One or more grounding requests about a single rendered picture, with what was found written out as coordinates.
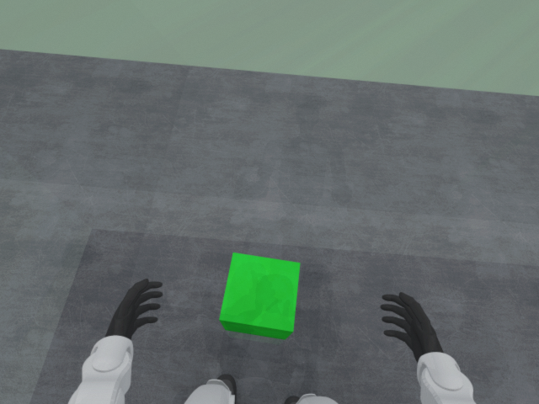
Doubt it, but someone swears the robot left shin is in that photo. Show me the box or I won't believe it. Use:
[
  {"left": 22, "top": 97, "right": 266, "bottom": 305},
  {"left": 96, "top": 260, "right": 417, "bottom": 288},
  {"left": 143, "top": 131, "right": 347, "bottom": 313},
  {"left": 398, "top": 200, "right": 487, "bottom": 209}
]
[{"left": 206, "top": 380, "right": 230, "bottom": 391}]

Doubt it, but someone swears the right robot forearm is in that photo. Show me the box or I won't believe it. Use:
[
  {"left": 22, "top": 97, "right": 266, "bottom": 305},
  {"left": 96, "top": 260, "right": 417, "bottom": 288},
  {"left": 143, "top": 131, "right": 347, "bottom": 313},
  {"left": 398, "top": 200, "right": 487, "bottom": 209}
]
[{"left": 417, "top": 352, "right": 476, "bottom": 404}]

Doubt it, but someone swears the robot left foot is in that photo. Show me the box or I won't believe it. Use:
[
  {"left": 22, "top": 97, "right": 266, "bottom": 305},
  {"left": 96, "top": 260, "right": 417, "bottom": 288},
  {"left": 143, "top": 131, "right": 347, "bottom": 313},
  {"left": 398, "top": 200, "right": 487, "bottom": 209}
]
[{"left": 218, "top": 375, "right": 237, "bottom": 404}]

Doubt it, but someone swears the robot left hand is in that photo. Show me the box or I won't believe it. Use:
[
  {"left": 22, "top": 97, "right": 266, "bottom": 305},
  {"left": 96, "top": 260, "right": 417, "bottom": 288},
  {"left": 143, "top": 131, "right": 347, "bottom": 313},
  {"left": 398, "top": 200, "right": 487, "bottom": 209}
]
[{"left": 105, "top": 279, "right": 163, "bottom": 340}]

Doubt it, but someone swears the carton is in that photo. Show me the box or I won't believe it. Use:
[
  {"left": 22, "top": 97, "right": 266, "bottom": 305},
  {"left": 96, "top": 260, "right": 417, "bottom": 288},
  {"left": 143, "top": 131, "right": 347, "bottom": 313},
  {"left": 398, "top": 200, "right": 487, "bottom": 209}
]
[{"left": 219, "top": 252, "right": 300, "bottom": 340}]

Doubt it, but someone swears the robot right hand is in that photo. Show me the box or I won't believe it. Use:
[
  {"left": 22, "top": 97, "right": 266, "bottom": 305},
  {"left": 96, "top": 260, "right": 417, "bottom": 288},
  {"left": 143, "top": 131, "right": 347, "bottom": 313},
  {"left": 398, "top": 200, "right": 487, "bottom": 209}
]
[{"left": 381, "top": 292, "right": 444, "bottom": 363}]

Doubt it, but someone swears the left robot forearm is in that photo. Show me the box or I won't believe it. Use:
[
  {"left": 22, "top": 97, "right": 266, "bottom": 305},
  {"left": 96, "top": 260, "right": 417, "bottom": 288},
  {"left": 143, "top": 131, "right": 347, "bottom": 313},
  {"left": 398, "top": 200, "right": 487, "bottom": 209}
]
[{"left": 68, "top": 336, "right": 133, "bottom": 404}]

